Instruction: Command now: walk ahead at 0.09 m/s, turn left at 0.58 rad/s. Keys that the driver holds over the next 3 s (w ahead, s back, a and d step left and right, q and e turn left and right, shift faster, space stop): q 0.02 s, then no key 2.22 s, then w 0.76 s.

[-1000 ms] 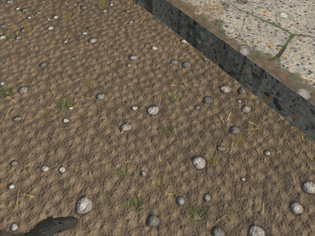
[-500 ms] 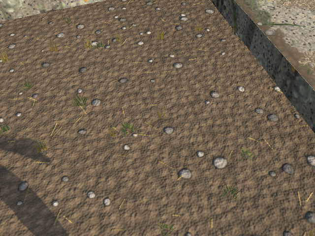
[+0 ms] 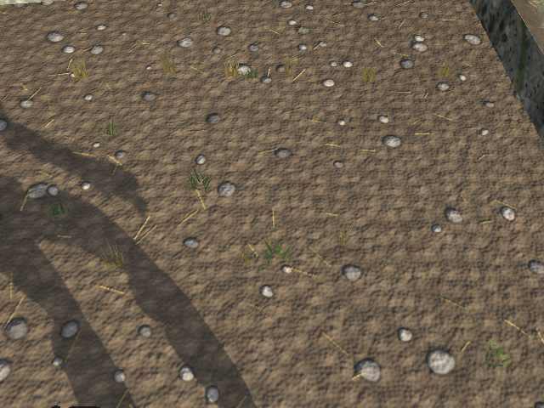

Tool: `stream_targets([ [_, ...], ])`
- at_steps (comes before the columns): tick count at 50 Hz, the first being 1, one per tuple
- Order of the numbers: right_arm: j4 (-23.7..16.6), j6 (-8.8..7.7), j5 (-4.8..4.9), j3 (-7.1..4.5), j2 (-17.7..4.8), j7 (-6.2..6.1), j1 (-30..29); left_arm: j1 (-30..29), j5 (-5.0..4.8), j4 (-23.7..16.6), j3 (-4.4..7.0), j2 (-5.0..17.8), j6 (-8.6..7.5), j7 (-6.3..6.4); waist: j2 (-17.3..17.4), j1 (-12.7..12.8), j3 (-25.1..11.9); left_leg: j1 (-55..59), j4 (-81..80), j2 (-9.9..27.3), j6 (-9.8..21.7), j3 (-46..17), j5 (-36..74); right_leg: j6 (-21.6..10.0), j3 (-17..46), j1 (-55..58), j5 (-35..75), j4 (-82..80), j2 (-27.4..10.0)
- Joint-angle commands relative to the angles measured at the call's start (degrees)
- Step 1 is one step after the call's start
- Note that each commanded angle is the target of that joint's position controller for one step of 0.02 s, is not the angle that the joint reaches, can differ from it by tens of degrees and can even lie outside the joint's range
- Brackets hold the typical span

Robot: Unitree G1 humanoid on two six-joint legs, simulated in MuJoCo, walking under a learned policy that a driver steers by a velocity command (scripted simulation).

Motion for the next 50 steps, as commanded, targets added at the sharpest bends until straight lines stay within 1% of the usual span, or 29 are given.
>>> stream_targets([
  [1, -4.41, 0.14, 0.05, -2.19, -8.64, -0.51, -1.47, -0.31, -0.28, -4.02, 1.65, 5.62, -0.82, -0.44, 9.13, 1.05, -9.65, 5.31, -1.58, 13.75, 7.93, -13.84, 22.04, -0.48, -0.90, 7.51, -0.75, -5.47, 2.81],
  [3, -4.87, 0.25, 0.20, -1.69, -7.58, -0.60, -2.79, 2.02, -0.32, -3.47, 2.09, 6.19, -1.45, -0.85, 10.26, 2.39, -9.73, 7.30, 1.45, 13.53, 6.36, -15.76, 20.29, -1.98, -1.38, 11.28, 1.46, -13.00, 2.63],
  [4, -5.12, 0.22, 0.32, -1.26, -6.66, -0.69, -3.63, 3.75, -0.15, -3.02, 2.20, 6.03, -1.94, -0.99, 10.33, 3.80, -9.42, 6.34, 3.65, 11.92, 4.59, -15.47, 18.05, -3.42, -2.08, 16.29, 9.03, -20.29, 1.94],
  [5, -5.19, -0.03, -0.41, -0.45, -4.13, -0.70, -1.34, 4.39, 0.83, -3.40, 2.58, 8.16, -2.27, -0.78, 6.82, 2.86, -10.69, 3.06, 8.34, 9.08, 1.85, -13.43, 9.83, -6.15, 2.96, 23.29, 19.46, -22.21, -4.95],
  [6, -4.73, -0.42, -1.64, 0.24, -1.68, -0.62, 5.04, 2.62, 1.91, -4.72, 3.07, 11.80, -1.82, -0.37, -7.00, -1.68, -11.70, -5.31, 18.68, 1.30, -1.68, -5.80, -16.61, -13.15, 14.34, 31.10, 40.60, -20.36, -16.56],
  [7, -5.24, -0.71, -1.16, -0.32, -4.62, -0.72, 5.00, 5.83, 2.68, -2.99, 2.77, 9.61, -1.34, -0.56, -15.10, -0.19, -12.36, -12.24, 28.23, -0.22, -4.86, -1.96, -29.21, -22.55, 26.44, 31.66, 40.32, -23.01, -23.30],
  [8, -4.20, -0.56, -0.89, -1.49, -8.80, -0.87, 4.33, 5.85, 1.63, -3.51, 2.34, 7.94, -1.38, -0.87, -9.68, 1.31, -11.42, -13.88, 36.92, 1.60, -6.42, -2.97, -27.38, -23.50, 25.15, 31.15, 34.81, -23.17, -21.58],
  [9, -3.45, 0.09, -0.43, -2.00, -9.45, -1.04, 2.42, 5.02, 0.96, -3.44, 2.15, 6.92, -1.21, -0.92, -5.78, 1.82, -10.10, -15.24, 40.94, 2.11, -7.39, -2.63, -23.94, -21.10, 19.12, 30.32, 30.91, -22.11, -18.26],
  [10, -2.69, 0.98, -0.29, -1.96, -8.43, -1.27, 1.94, 3.61, 0.48, -3.67, 1.79, 6.19, -0.97, -1.00, -4.21, 1.60, -8.90, -14.88, 41.87, 2.59, -8.27, -2.61, -21.76, -19.12, 14.79, 28.44, 27.94, -22.13, -15.53],
  [11, -2.81, 1.52, -0.34, -1.67, -7.25, -1.32, 1.46, 2.03, 0.10, -3.51, 1.55, 5.87, -0.66, -0.94, -4.42, 1.11, -7.97, -13.51, 40.70, 3.44, -8.89, -2.61, -19.47, -18.27, 12.43, 26.29, 25.51, -22.75, -14.18],
  [13, -2.61, 1.75, -0.19, -0.52, -3.52, -0.95, 1.57, 0.15, 0.37, -3.10, 1.16, 4.93, 0.11, -0.96, -6.70, 0.06, -7.38, -7.98, 31.91, 4.23, -9.62, 1.78, -16.52, -16.44, 5.89, 22.87, 23.08, -23.80, -9.67],
  [14, -2.62, 1.61, -0.24, 0.01, -2.18, -0.83, 1.04, 0.05, 0.44, -2.91, 1.13, 4.65, 0.42, -0.92, -8.20, 0.50, -7.81, -5.75, 26.44, 4.86, -9.84, 3.72, -16.20, -16.29, 4.38, 23.07, 22.88, -23.77, -8.72],
  [15, -2.76, 1.45, -0.39, 0.43, -1.32, -0.67, 0.01, 0.67, 0.35, -2.53, 1.26, 4.91, 0.71, -0.86, -9.38, 1.42, -8.30, -3.50, 21.27, 5.54, -9.82, 4.81, -15.79, -16.50, 3.92, 23.64, 22.52, -23.54, -8.52],
  [16, -2.89, 1.32, -0.37, 0.57, -1.24, -0.49, -1.01, 1.90, 0.25, -2.08, 1.47, 5.50, 0.94, -0.81, -10.26, 2.52, -8.77, -1.87, 16.99, 5.95, -9.60, 5.30, -14.54, -17.03, 4.59, 24.63, 21.64, -23.41, -9.06],
  [17, -2.73, 1.25, -0.20, 0.39, -1.93, -0.35, -1.22, 2.91, 0.12, -1.66, 1.64, 6.17, 1.15, -0.80, -10.68, 3.16, -9.16, -0.46, 13.27, 6.06, -9.28, 5.63, -12.49, -17.52, 5.54, 25.52, 20.24, -23.10, -9.74],
  [18, -2.24, 1.18, -0.13, 0.22, -2.42, -0.22, -0.65, 3.10, -0.11, -1.40, 1.67, 6.50, 1.30, -0.79, -10.50, 3.00, -9.23, 1.42, 8.69, 6.09, -8.68, 6.03, -9.25, -17.52, 6.07, 25.53, 18.09, -22.67, -10.01],
  [19, -1.34, 1.07, -0.24, 0.15, -2.34, -0.06, 0.73, 2.56, -0.45, -1.22, 1.50, 6.35, 1.41, -0.82, -9.87, 1.97, -8.83, 4.58, 2.07, 5.81, -7.70, 6.91, -3.99, -16.82, 5.89, 24.20, 15.39, -22.13, -9.64],
  [20, -0.69, 0.97, -0.58, 0.16, -2.40, 0.12, 1.35, 3.45, -0.75, -0.62, 1.21, 5.78, 1.35, -0.89, -8.90, 1.47, -7.94, 7.95, -4.45, 5.48, -6.28, 7.28, 0.84, -15.20, 5.45, 22.18, 12.17, -21.95, -8.83],
  [21, -1.11, 0.88, -1.36, 0.06, -4.02, 0.08, 0.79, 5.53, -0.62, 0.17, 0.90, 5.22, 0.90, -1.06, -6.70, 2.06, -7.89, 12.05, -5.32, 7.81, -4.50, 4.16, 5.01, -12.09, 5.05, 18.73, 7.39, -21.79, -8.03],
  [22, -1.75, 0.87, -2.04, -0.46, -7.39, -0.28, 1.05, 6.17, 0.64, -0.07, 0.40, 4.03, 0.24, -1.50, 0.42, 3.48, -8.66, 14.92, -4.00, 14.17, -1.79, -2.05, 12.49, -8.74, 1.42, 15.15, 1.82, -17.68, -5.00],
  [23, -0.31, 0.76, -2.12, -0.33, -6.65, 0.07, -0.75, 7.03, 0.96, -0.03, -0.19, 1.08, -0.21, -1.66, 10.38, 5.87, -8.00, 6.79, -4.28, 15.47, 1.40, -3.10, 3.17, -5.57, -4.33, 18.93, -3.86, -18.16, -0.39],
  [24, -1.24, 0.24, -2.24, 0.60, -2.73, 0.61, -2.75, 3.71, 1.55, 0.37, -0.03, 2.76, -0.20, -1.52, 8.41, 3.93, -5.34, 1.99, -6.20, 13.85, 1.21, -2.96, -5.38, -3.75, -4.38, 22.13, -1.52, -17.52, -0.38],
  [25, -0.60, -0.27, -2.70, 1.00, -1.60, 0.71, -2.52, 2.31, 1.31, 0.56, 0.26, 3.24, -0.09, -1.42, 7.54, 3.50, -3.92, 0.38, -6.70, 12.63, -0.14, -2.14, -8.58, -3.58, -4.36, 22.94, 0.36, -17.52, -0.37],
  [26, -0.24, -0.78, -2.59, 0.92, -2.44, 0.66, -2.00, 2.46, 0.94, 1.19, 0.37, 3.32, 0.19, -1.06, 7.02, 3.35, -2.67, -0.63, -6.64, 11.56, -1.21, -1.21, -8.13, -3.91, -4.15, 23.39, 1.35, -17.15, -0.55],
  [27, 0.19, -1.34, -2.26, 0.87, -2.80, 0.67, -1.62, 3.29, 0.86, 1.60, 0.50, 3.65, 0.45, -0.83, 7.00, 3.39, -1.62, -0.85, -6.32, 11.37, -1.71, -1.00, -6.86, -4.14, -3.82, 23.14, 2.35, -17.29, -0.65],
  [30, 1.49, -2.05, -1.76, 1.17, -2.24, 0.25, 0.62, 4.37, 0.49, 3.16, 0.56, 3.23, 0.44, -0.53, 5.60, 3.20, -1.27, 0.03, -4.97, 10.68, -2.19, -0.13, -3.28, -4.48, -3.53, 23.17, 4.05, -17.58, -0.89],
  [38, 3.83, -2.32, -1.43, 1.39, -1.38, 0.03, 2.11, 5.34, 0.08, 7.69, 0.91, 3.18, 0.77, -0.03, 2.28, 2.82, -2.20, 2.31, -3.68, 9.65, -2.03, 1.06, 2.72, -3.83, -3.40, 24.69, 8.25, -17.45, -1.16],
  [43, 6.02, -2.47, -1.27, 1.42, -0.97, 0.06, 2.83, 5.61, -0.13, 10.50, 1.09, 3.37, 1.21, 0.47, 1.79, 2.83, -2.59, 3.25, -3.47, 9.04, -2.18, 2.00, 5.61, -3.88, -3.38, 25.66, 9.90, -17.35, -1.27],
  [50, 9.44, -2.51, -1.15, 1.53, -0.74, -0.11, 3.84, 5.68, -0.30, 14.12, 1.16, 3.27, 1.75, 0.99, 1.88, 2.86, -2.05, 3.76, -3.84, 8.39, -2.48, 3.01, 6.66, -4.07, -3.57, 26.05, 10.10, -17.69, -1.14],
])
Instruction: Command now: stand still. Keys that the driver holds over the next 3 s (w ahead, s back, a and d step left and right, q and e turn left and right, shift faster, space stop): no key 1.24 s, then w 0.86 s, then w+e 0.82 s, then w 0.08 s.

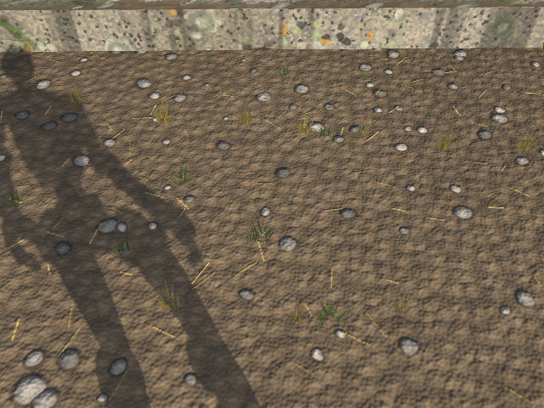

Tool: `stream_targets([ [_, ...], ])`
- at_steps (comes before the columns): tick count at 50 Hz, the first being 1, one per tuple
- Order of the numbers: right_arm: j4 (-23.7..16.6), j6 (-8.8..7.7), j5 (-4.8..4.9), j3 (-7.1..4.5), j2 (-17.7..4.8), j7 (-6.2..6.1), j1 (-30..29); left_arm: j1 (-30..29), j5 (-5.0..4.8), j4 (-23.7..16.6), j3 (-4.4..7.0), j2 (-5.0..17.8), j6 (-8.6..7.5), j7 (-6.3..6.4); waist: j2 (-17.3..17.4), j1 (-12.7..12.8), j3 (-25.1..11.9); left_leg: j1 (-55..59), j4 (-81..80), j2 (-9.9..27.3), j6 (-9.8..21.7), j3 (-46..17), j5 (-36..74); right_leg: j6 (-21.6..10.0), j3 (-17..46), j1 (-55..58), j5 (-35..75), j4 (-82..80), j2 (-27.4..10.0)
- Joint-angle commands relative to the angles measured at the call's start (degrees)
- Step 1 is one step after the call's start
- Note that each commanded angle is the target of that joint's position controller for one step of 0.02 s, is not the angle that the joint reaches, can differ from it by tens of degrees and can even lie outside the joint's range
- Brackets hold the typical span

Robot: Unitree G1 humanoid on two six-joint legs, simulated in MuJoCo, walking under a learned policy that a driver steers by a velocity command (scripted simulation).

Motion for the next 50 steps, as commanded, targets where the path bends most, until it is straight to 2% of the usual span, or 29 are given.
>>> stream_targets([
  [1, -1.04, -0.60, 0.05, -1.27, -6.01, -0.26, 1.56, 0.17, -0.07, -0.79, 1.23, 6.22, -0.31, 0.38, 0.70, -0.04, -1.41, -5.07, -6.29, 2.87, 0.85, -2.26, 13.67, -1.25, 0.30, 5.33, 11.39, -2.26, -0.58],
  [22, 6.89, -0.63, 0.19, -0.12, -4.84, -0.79, 5.06, 1.76, -0.19, 5.91, 0.60, 4.45, 0.25, 0.84, 0.40, -0.20, 0.70, -5.85, -7.99, 2.02, 0.42, -0.77, 9.40, -1.51, -0.36, 4.52, 8.59, -3.76, 0.17],
  [50, 10.71, -0.54, 0.40, 0.86, -2.79, -0.94, 9.43, 5.70, -0.35, 7.86, -0.61, 2.40, 0.23, 0.92, 0.20, -0.55, 1.82, -6.66, -7.89, 1.61, 0.14, 0.37, 7.90, -1.94, -0.56, 3.09, 7.52, -3.67, 0.74],
])
Over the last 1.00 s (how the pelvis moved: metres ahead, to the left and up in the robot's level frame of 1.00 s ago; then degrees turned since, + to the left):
0.07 0.00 0.00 6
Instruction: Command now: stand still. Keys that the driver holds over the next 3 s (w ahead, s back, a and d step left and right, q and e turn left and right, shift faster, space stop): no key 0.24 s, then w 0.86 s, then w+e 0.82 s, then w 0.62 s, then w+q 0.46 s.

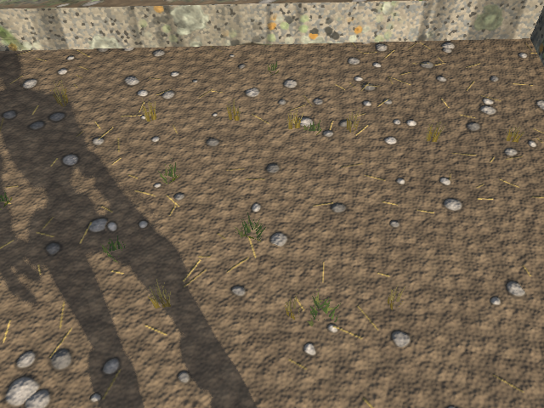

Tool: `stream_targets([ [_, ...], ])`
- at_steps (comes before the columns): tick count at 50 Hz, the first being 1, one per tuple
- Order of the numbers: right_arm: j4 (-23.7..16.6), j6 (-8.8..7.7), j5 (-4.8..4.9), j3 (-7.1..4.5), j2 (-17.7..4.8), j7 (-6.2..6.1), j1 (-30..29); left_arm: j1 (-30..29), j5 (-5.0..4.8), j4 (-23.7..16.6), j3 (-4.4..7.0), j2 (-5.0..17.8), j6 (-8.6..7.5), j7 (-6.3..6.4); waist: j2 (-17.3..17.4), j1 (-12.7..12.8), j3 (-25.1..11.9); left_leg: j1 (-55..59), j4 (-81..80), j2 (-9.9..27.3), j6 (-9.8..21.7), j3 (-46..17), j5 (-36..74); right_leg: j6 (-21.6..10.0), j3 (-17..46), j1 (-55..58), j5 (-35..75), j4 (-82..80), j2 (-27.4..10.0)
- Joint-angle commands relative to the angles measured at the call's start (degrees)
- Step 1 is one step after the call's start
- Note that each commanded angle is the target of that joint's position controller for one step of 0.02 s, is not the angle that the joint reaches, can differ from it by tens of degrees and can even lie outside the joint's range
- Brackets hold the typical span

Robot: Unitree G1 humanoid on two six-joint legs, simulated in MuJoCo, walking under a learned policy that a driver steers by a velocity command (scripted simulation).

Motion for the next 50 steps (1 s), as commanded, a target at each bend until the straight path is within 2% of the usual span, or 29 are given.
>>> stream_targets([
  [1, -0.48, -0.24, 0.02, -0.79, -5.07, -0.16, 4.78, 2.84, -0.01, -0.94, 0.70, 5.36, -0.27, 0.16, 0.38, -0.04, 1.74, -6.75, -6.41, 1.08, 0.61, -0.56, 7.01, -1.50, -1.14, 3.77, 6.83, -3.21, 0.39],
  [12, -0.07, -0.25, 0.09, -0.66, -4.51, -0.25, 6.04, 3.89, -0.06, -1.08, 0.48, 4.89, -0.33, 0.16, 0.37, -0.10, 1.96, -6.99, -6.13, 1.04, 0.47, -0.26, 6.83, -1.69, -1.14, 3.46, 6.81, -2.98, 0.54],
  [13, 0.54, -0.17, 0.06, -0.53, -3.91, -0.32, 7.15, 4.89, -0.01, -0.54, 0.28, 4.10, -0.28, 0.17, 0.68, -0.13, 0.59, -6.50, -6.70, 0.60, 0.64, 0.14, 1.14, -1.72, -2.00, 4.12, 1.63, -2.86, 1.31],
  [15, 0.12, 0.15, 0.70, -1.32, -6.22, -0.75, 6.98, 4.99, -0.52, -0.62, 0.55, 4.50, -0.28, 0.33, 2.95, -0.44, 3.05, -8.84, -7.84, 1.00, 2.98, -1.73, -17.65, -2.48, -4.97, 0.20, -15.60, 1.01, 4.29],
  [17, -0.68, -0.28, 1.30, -2.09, -8.47, -0.87, 8.30, 2.54, -0.49, -2.24, 0.49, 3.95, -1.49, -0.03, 6.15, -1.81, 7.39, -10.33, -12.11, 6.47, 6.85, -9.64, -29.80, -3.45, -5.59, -7.15, -20.24, 6.25, 4.47],
  [18, -0.69, -0.84, 1.64, -2.76, -10.27, -0.75, 9.64, 1.35, -0.63, -3.13, 0.19, 2.51, -2.57, -0.55, 9.57, -2.49, 8.24, -8.83, -15.39, 11.26, 9.44, -16.21, -32.09, -3.39, -6.90, -10.03, -15.48, 11.66, 4.44],
  [19, -1.01, -1.31, 1.87, -3.43, -11.72, -0.64, 9.31, 0.52, -0.75, -3.86, 0.04, 1.99, -3.68, -1.13, 11.60, -2.65, 9.41, -9.45, -17.75, 15.94, 12.10, -22.25, -31.65, -3.98, -5.87, -11.32, -11.87, 16.61, 2.43],
  [20, -1.77, -1.68, 1.73, -3.49, -11.40, -0.54, 7.71, 0.58, -1.13, -4.31, 0.13, 2.22, -4.64, -1.71, 11.24, -1.76, 10.40, -10.13, -18.58, 17.85, 13.29, -24.30, -29.56, -5.05, -4.79, -12.10, -12.00, 18.08, 0.81],
  [21, -2.63, -2.02, 1.79, -3.37, -10.84, -0.30, 5.32, 1.85, -1.61, -4.45, 0.08, 1.87, -5.44, -2.19, 11.22, -0.14, 11.16, -10.91, -17.51, 17.63, 12.73, -23.01, -26.45, -6.24, -4.57, -10.53, -13.42, 14.35, 0.03],
  [23, -4.34, -2.01, 2.35, -3.02, -9.42, 0.20, 0.87, 10.38, -1.76, -1.31, 0.84, 2.51, -6.30, -2.60, 7.52, 4.20, 9.17, -15.88, -10.21, 10.95, 8.44, -13.23, -17.76, -6.81, -6.55, 5.21, -8.62, -0.18, 2.49],
  [24, -5.30, -2.37, 2.10, -2.74, -8.43, 0.33, -0.59, 16.50, -1.24, 0.69, 1.85, 4.88, -6.39, -2.66, 1.51, 5.99, 6.39, -19.61, 0.75, 6.40, 6.15, -7.15, -8.19, -7.01, -0.16, 13.52, -6.38, -3.67, -0.34],
  [25, -6.98, -3.31, 1.66, -1.84, -5.02, 0.34, -1.33, 24.90, -1.35, 1.67, 3.69, 11.55, -6.54, -2.71, -13.72, 8.28, 2.00, -28.06, 21.48, -0.57, 2.53, 2.61, -4.52, -12.18, 19.96, 22.02, -13.73, -13.74, -11.76],
  [26, -8.38, -4.50, 2.33, -1.51, -3.56, 0.31, -1.07, 27.48, -0.39, 1.61, 3.63, 13.63, -7.38, -3.47, -18.16, 7.49, 0.12, -35.16, 35.94, -2.46, 2.59, -1.17, -12.86, -18.68, 41.37, 22.77, -19.82, -21.00, -21.34],
  [27, -8.54, -5.23, 3.00, -1.94, -5.62, 0.72, -1.51, 20.51, -0.18, -0.25, 2.27, 9.35, -8.06, -3.44, -8.83, 3.98, 4.63, -38.82, 43.77, 1.76, 3.95, -4.50, -9.69, -18.33, 38.61, 19.28, -19.59, -20.29, -21.91],
  [28, -8.25, -5.79, 2.95, -2.00, -5.81, 1.35, -1.74, 16.05, -0.35, -2.05, 1.58, 6.92, -8.29, -3.59, -5.48, 2.59, 6.05, -39.61, 45.01, 4.13, 5.17, -4.59, -3.77, -16.34, 29.86, 17.28, -16.73, -19.92, -18.79],
  [29, -7.95, -6.21, 2.35, -2.42, -6.28, 1.54, -1.90, 13.22, -0.41, -3.15, 1.24, 6.50, -8.14, -3.85, -3.54, 1.45, 5.82, -39.02, 42.34, 5.90, 5.64, -3.55, 1.10, -14.39, 22.86, 16.55, -11.49, -20.40, -15.85],
  [30, -8.12, -6.35, 1.77, -3.30, -8.16, 1.70, -3.38, 12.73, -0.38, -3.54, 0.73, 5.26, -7.80, -3.93, -3.41, 1.33, 5.82, -38.24, 39.00, 7.10, 5.47, -2.48, 4.28, -12.72, 16.97, 16.69, -3.75, -20.64, -13.64],
  [31, -8.21, -6.19, 1.58, -3.76, -8.55, 2.09, -4.18, 14.21, -0.13, -3.23, 0.22, 3.73, -7.25, -3.79, -4.12, 1.52, 4.82, -36.43, 36.71, 7.57, 5.01, -1.17, 6.19, -11.51, 12.11, 16.84, 2.36, -20.69, -11.41],
  [33, -8.63, -5.51, 1.51, -3.52, -6.10, 2.76, -5.91, 17.66, 0.19, -2.67, 0.08, 4.33, -6.53, -3.10, -4.47, 1.91, 3.71, -36.26, 33.26, 7.40, 3.47, 1.22, 8.35, -11.71, 7.48, 17.56, 11.32, -20.46, -10.08],
  [36, -12.47, -5.12, 1.32, -2.47, -3.83, 2.96, -15.21, 17.45, 0.54, -3.88, 0.38, 7.16, -5.89, -2.00, -3.20, 2.97, 5.62, -36.08, 21.17, 6.76, 1.35, 2.66, 12.86, -12.66, 4.56, 14.17, 13.93, -22.19, -9.99],
  [39, -14.95, -5.24, 1.60, -1.93, -4.29, 3.50, -21.86, 18.47, 0.18, -4.47, 0.89, 9.04, -5.81, -1.54, -4.62, 4.16, 6.64, -30.28, 10.97, 4.52, 0.87, 4.77, 17.90, -12.74, 2.20, 10.81, 12.79, -23.87, -9.70],
  [42, -16.76, -5.41, 1.89, -1.90, -5.69, 4.23, -25.20, 19.22, -0.77, -4.16, 1.40, 9.33, -5.84, -1.43, -4.68, 3.41, 7.95, -28.72, 5.94, 4.16, 2.53, 3.76, 19.15, -12.34, 1.35, 14.01, 15.17, -23.40, -11.92],
  [44, -17.18, -5.80, 1.81, -2.48, -7.37, 4.67, -24.20, 18.03, -0.75, -4.48, 1.88, 10.03, -5.49, -1.42, -4.97, 1.26, 6.04, -25.42, 3.77, 3.13, 4.30, 3.82, 17.24, -11.15, 0.17, 18.11, 24.53, -19.49, -13.03],
  [45, -16.73, -5.92, 1.78, -3.16, -8.78, 4.68, -21.48, 17.19, -0.47, -4.83, 2.19, 10.79, -5.22, -1.46, -6.08, -0.69, 3.19, -20.62, 3.96, 1.56, 5.27, 4.76, 15.83, -10.49, -0.52, 19.58, 35.06, -15.28, -13.19],
  [46, -15.09, -5.89, 1.85, -4.27, -10.71, 4.48, -15.17, 16.26, -0.05, -5.16, 2.37, 11.19, -4.73, -1.53, -7.10, -4.21, -1.39, -12.30, 4.70, -0.50, 6.49, 6.02, 14.45, -9.59, -1.83, 19.58, 45.63, -7.36, -12.29],
  [47, -11.99, -5.62, 2.06, -5.68, -13.08, 4.07, -5.11, 15.34, 0.30, -5.79, 2.10, 10.67, -4.31, -1.64, -6.86, -9.00, -7.32, 0.86, 4.42, -1.32, 8.10, 6.27, 14.45, -7.95, -3.56, 15.27, 48.73, 4.68, -9.77],
  [48, -9.87, -5.22, 1.37, -6.87, -17.52, 3.39, 5.06, 15.50, 1.17, -7.47, 1.13, 8.62, -4.36, -1.87, -0.16, -11.80, -15.18, 18.79, 4.59, 10.18, 11.82, -7.80, 9.77, -6.20, -5.10, 1.19, 30.37, 23.70, -6.22],
  [49, -8.58, -5.14, 0.19, -7.04, -20.14, 3.96, 8.28, 23.48, 0.27, -7.52, -1.27, -1.31, -5.79, -2.63, 16.88, -6.24, -24.85, 33.35, -6.41, 23.79, 21.29, -39.06, -6.10, -3.20, -1.36, -17.47, -15.93, 43.82, 5.59],
  [50, -8.78, -5.41, 0.60, -5.54, -14.67, 4.14, 5.09, 18.88, -1.43, -7.65, -0.01, 4.53, -7.59, -2.92, 12.24, -7.49, -20.47, 29.47, -12.61, 21.94, 18.81, -43.63, -9.27, -4.76, 5.62, -23.45, -18.52, 51.19, 3.25],
])
Over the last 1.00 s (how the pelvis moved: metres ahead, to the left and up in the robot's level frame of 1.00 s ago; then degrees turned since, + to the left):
0.00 -0.01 0.00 -1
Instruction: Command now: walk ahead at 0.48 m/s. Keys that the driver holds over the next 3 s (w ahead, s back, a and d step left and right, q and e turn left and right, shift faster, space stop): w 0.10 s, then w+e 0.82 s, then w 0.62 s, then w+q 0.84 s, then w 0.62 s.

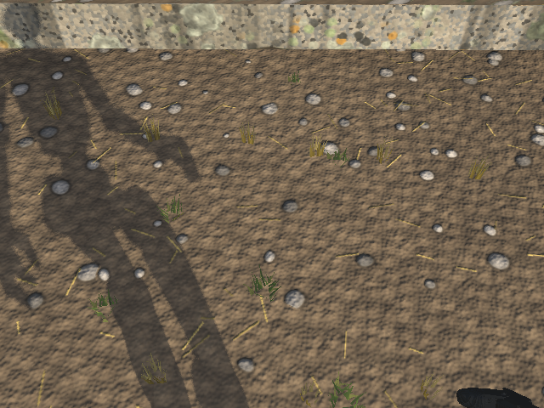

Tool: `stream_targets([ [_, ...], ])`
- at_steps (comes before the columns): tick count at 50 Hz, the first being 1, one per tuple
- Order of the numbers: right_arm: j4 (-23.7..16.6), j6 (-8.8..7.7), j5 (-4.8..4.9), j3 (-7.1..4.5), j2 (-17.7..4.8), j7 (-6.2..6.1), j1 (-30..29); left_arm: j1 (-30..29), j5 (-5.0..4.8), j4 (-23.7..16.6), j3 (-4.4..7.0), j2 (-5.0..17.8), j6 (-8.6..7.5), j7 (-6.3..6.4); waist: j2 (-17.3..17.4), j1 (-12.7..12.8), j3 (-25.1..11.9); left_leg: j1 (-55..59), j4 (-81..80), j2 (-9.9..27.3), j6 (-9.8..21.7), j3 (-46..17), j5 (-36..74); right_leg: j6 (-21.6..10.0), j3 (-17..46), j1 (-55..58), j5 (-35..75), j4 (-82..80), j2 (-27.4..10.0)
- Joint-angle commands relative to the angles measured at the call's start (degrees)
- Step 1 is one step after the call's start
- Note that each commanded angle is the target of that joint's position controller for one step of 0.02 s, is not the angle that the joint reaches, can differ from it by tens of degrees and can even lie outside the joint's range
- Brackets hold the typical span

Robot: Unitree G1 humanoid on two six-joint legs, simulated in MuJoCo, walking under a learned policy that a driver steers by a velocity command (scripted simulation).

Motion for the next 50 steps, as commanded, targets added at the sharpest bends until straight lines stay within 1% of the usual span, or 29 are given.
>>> stream_targets([
  [1, 3.81, 0.14, -0.16, -2.43, -8.91, -0.31, 19.03, -1.77, -2.73, -6.23, 0.90, 6.23, -3.91, -0.80, 9.49, -8.29, -11.50, 42.42, -20.67, 20.50, 11.71, -39.14, -15.66, -2.72, 4.88, -40.69, 2.74, 33.35, -0.57],
  [2, 2.56, -0.17, -0.31, -1.87, -7.53, -0.19, 13.63, -5.30, -2.48, -7.06, 1.10, 7.04, -4.28, -0.31, 2.81, -6.30, -7.83, 32.94, -21.77, 18.70, 10.25, -31.07, -6.63, -3.00, 3.83, -37.72, 8.67, 30.62, -3.88],
  [3, 2.26, -0.45, -0.98, -1.56, -6.25, 0.10, 10.88, -6.58, -1.62, -7.19, 1.74, 6.94, -3.98, 0.18, 1.10, -4.30, -5.63, 25.58, -23.02, 16.51, 9.25, -25.01, -0.51, -2.91, 3.15, -34.47, 11.98, 27.26, -5.94],
  [4, 2.70, -0.65, -1.56, -1.07, -4.75, 0.27, 9.99, -5.00, -1.25, -6.93, 1.98, 5.92, -3.11, 0.29, 2.34, -2.11, -5.30, 21.48, -24.70, 14.52, 8.78, -20.71, 1.51, -3.01, 3.55, -30.75, 13.77, 25.17, -7.58],
  [5, 3.41, -0.69, -1.51, -0.92, -4.13, 0.39, 10.46, -3.92, -1.19, -6.74, 1.98, 4.54, -2.28, 0.36, 3.49, -1.26, -4.72, 19.20, -26.23, 13.61, 9.08, -18.56, 2.14, -2.91, 3.23, -29.08, 14.15, 23.27, -8.01],
  [7, 4.78, -0.99, -1.33, -1.05, -4.95, -0.11, 12.08, -4.46, -1.37, -7.03, 2.14, 3.60, -0.91, 0.44, 3.86, -0.47, -2.28, 16.33, -28.75, 13.11, 9.46, -13.67, 3.63, -2.33, 2.47, -30.17, 15.24, 20.07, -8.75],
  [9, 5.75, -1.10, -1.65, -1.46, -6.76, -1.05, 13.96, -9.40, -1.03, -8.94, 2.53, 4.54, -0.33, 0.53, 3.17, -1.19, -0.08, 16.82, -30.43, 13.31, 9.42, -10.92, 4.32, -1.37, 2.77, -35.39, 20.45, 15.64, -9.31],
  [12, 6.55, -0.82, -1.83, -1.57, -7.65, -2.17, 16.51, -15.12, -0.90, -10.92, 2.73, 4.52, -0.64, 0.00, 2.44, -2.80, 0.75, 20.18, -30.74, 12.65, 7.77, -6.55, 7.28, -1.17, 3.80, -39.69, 30.03, 6.12, -7.86],
  [16, 7.06, -0.54, -1.38, -1.43, -8.59, -2.99, 19.10, -23.26, -0.79, -13.85, 2.00, 3.27, -1.13, -1.29, 2.11, -5.56, 1.99, 23.52, -31.39, 12.22, 5.67, -0.65, 8.88, -1.55, 0.00, -38.01, 38.03, -6.26, -5.54],
  [19, 8.27, 0.46, -1.09, -1.53, -8.92, -3.17, 22.50, -28.03, -0.91, -16.50, 1.46, 2.73, -1.13, -2.49, 1.44, -7.35, 3.32, 31.62, -28.95, 14.32, 5.22, 1.42, 11.88, -2.29, -1.38, -41.38, 35.82, -10.55, -4.85],
  [21, 8.44, 1.54, -0.88, -1.77, -9.44, -3.29, 23.31, -30.15, -0.99, -18.55, 1.38, 2.89, -1.20, -3.47, 1.55, -7.47, 3.59, 36.66, -25.56, 15.95, 4.71, 2.41, 17.11, -3.24, -2.99, -43.07, 30.77, -12.07, -4.10],
  [22, 8.11, 2.07, -0.76, -1.94, -10.02, -3.44, 22.72, -30.20, -1.05, -19.41, 1.51, 3.27, -1.24, -3.97, 2.15, -6.78, 3.15, 38.04, -23.06, 16.44, 4.18, 3.20, 23.15, -3.98, -4.30, -41.97, 27.72, -12.61, -3.30],
  [24, 6.78, 2.98, -0.86, -2.42, -11.81, -3.95, 20.83, -26.51, -1.10, -20.04, 2.56, 5.44, -1.09, -4.56, 5.07, -3.74, -1.01, 38.85, -14.27, 16.50, 2.80, 5.24, 44.54, -6.03, -8.21, -33.59, 21.88, -12.11, 0.52],
  [25, 6.05, 3.53, -1.04, -2.55, -12.34, -4.24, 19.81, -20.03, -1.22, -18.93, 3.78, 7.63, -0.96, -4.61, 6.05, -0.12, -4.97, 37.41, -5.14, 15.76, 1.86, 6.40, 52.08, -7.44, -9.47, -24.96, 20.69, -12.42, 3.04],
  [26, 5.10, 3.72, -0.91, -2.33, -12.15, -4.45, 18.86, -10.54, -1.31, -16.80, 5.73, 11.26, -0.81, -4.08, 4.90, 4.77, -10.00, 30.73, 7.92, 13.43, -0.12, 7.60, 48.59, -9.80, -7.60, -10.37, 23.97, -16.10, 4.28],
  [27, 3.17, 2.79, -2.10, -1.31, -9.86, -4.31, 20.11, -2.33, -1.05, -15.62, 7.51, 17.29, -0.06, -2.59, -4.55, 6.35, -16.90, 14.79, 27.46, 9.71, -2.49, 8.12, 23.69, -14.19, 10.68, 7.85, 25.23, -16.38, -7.72],
  [28, 1.25, 0.39, -1.84, 0.89, -2.69, -2.87, 24.42, -4.50, -0.89, -17.21, 7.37, 18.94, -0.40, -2.68, -15.09, 0.69, -23.95, -8.38, 46.49, -3.64, -5.24, -1.47, -24.36, -25.97, 44.90, 25.18, 17.23, -26.44, -20.37],
  [29, 0.05, -2.20, 0.08, -0.57, -8.87, -1.82, 17.98, -3.47, -0.32, -16.90, 6.06, 14.07, -0.45, -2.64, -8.30, 4.17, -23.20, -14.69, 48.63, 0.16, -3.07, -11.00, -22.93, -22.70, 42.66, 24.98, 15.63, -29.69, -18.60],
  [30, -1.79, -3.19, 1.63, -0.84, -10.00, -1.51, 13.40, -6.21, -0.19, -17.41, 5.31, 11.13, -0.70, -2.40, -5.61, 3.53, -15.46, -16.76, 45.77, 2.78, -1.67, -10.03, -18.37, -19.84, 32.58, 18.08, 19.33, -29.61, -16.25],
  [31, -1.78, -3.32, 0.95, -0.81, -9.14, -1.88, 12.29, -10.52, -0.24, -18.43, 4.84, 9.88, -0.98, -2.59, 1.56, 0.45, -9.94, -14.17, 39.88, 5.28, -1.74, -9.42, -14.58, -18.03, 25.52, 7.99, 25.97, -30.65, -13.57],
  [32, -1.38, -2.67, -0.22, -1.53, -9.75, -2.36, 12.44, -13.83, -0.12, -19.54, 4.29, 8.11, -1.09, -2.53, 2.74, -1.56, -7.71, -10.32, 34.72, 7.04, -2.37, -9.02, -12.72, -16.81, 20.76, 1.21, 30.73, -31.60, -11.51],
  [33, -1.62, -1.73, -0.71, -1.74, -9.45, -2.38, 13.42, -15.25, 0.31, -20.34, 4.04, 7.84, -1.06, -2.39, 1.57, -3.23, -6.52, -6.77, 32.65, 7.83, -3.07, -9.16, -11.81, -16.70, 19.08, -3.76, 33.10, -33.00, -10.19],
  [36, -3.19, 0.08, -1.90, -1.75, -7.39, -2.74, 12.80, -14.03, -0.27, -20.52, 4.60, 10.15, -1.20, -1.50, -0.04, -4.36, -4.61, -5.14, 24.34, 7.53, -6.29, -7.43, -8.15, -17.17, 14.85, -10.53, 37.92, -35.09, -8.28],
  [39, -5.86, 0.29, -2.05, -1.38, -6.33, -3.02, 5.45, -11.20, -0.68, -20.25, 5.11, 11.71, -0.83, -0.39, -1.57, -2.10, -2.86, -5.46, 10.59, 5.51, -7.94, -6.58, 2.72, -14.91, 11.73, -12.68, 35.80, -34.92, -5.41],
  [42, -7.85, -0.16, -1.39, -0.92, -5.34, -2.51, -0.27, -8.82, -0.92, -19.85, 5.19, 11.84, -0.30, -0.07, -3.89, 0.41, -2.73, -1.04, -1.26, 2.44, -7.58, -5.87, 12.02, -12.09, 11.32, -13.63, 29.93, -33.54, -3.74],
  [44, -9.19, -0.47, -0.82, -1.11, -6.24, -2.15, -2.61, -7.17, -1.14, -19.29, 5.23, 11.81, -0.08, -0.06, -4.81, 1.26, -2.73, 0.32, -4.31, 1.55, -7.13, -6.65, 12.89, -11.46, 13.94, -11.91, 27.53, -32.01, -4.88],
  [47, -9.91, -1.32, -0.62, -1.82, -8.60, -1.36, -2.38, -6.56, -1.11, -19.15, 5.11, 11.15, 0.40, 0.41, -5.77, 0.40, -3.15, 1.16, -8.03, 1.51, -5.56, -8.22, 8.53, -10.67, 18.75, -5.93, 25.71, -27.26, -7.53],
  [49, -8.90, -2.01, -0.85, -2.29, -9.48, -1.09, 1.75, -7.09, -0.69, -19.15, 4.96, 10.64, 0.76, 0.63, -7.30, -1.71, -4.11, 6.02, -9.60, 1.38, -3.46, -6.81, 5.34, -9.74, 19.80, -3.80, 29.95, -23.47, -8.22],
  [50, -7.55, -2.32, -1.42, -3.02, -10.71, -1.30, 6.83, -7.32, -0.47, -19.39, 4.39, 9.18, 0.78, 0.51, -6.93, -4.09, -6.97, 13.73, -11.16, 1.39, -1.65, -6.02, 5.29, -8.40, 18.33, -4.17, 35.28, -18.11, -5.61],
])
Over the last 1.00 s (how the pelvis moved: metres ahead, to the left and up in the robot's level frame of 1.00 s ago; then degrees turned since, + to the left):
0.29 0.01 -0.02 0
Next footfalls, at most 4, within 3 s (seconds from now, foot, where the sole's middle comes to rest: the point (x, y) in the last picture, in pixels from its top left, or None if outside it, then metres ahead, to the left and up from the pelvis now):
0.52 right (357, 404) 0.46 -0.15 -0.75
1.02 left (314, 277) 0.79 -0.05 -0.75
1.52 right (438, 246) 0.91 -0.40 -0.75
2.08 left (389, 151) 1.28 -0.30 -0.75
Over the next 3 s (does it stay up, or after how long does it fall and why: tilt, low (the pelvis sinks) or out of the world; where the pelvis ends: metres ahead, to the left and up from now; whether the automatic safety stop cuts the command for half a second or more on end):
stays up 1.55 -0.42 0.02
